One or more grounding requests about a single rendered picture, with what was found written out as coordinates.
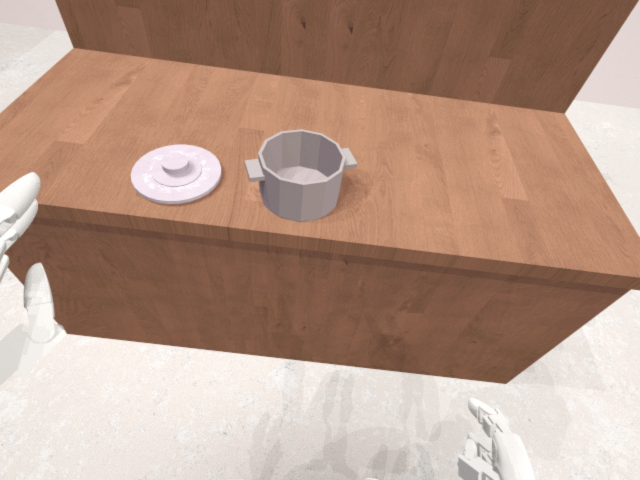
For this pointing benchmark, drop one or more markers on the lid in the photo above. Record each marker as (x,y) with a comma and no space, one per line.
(151,182)

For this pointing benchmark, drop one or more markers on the table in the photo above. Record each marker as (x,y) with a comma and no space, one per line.
(475,235)

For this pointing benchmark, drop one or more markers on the knob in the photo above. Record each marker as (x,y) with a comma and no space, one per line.
(175,163)

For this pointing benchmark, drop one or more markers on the right robot hand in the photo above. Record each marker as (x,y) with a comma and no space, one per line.
(505,459)

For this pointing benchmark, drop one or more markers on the left robot hand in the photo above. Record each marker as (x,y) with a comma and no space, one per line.
(25,345)

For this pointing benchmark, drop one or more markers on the pot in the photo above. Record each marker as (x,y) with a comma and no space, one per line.
(300,174)

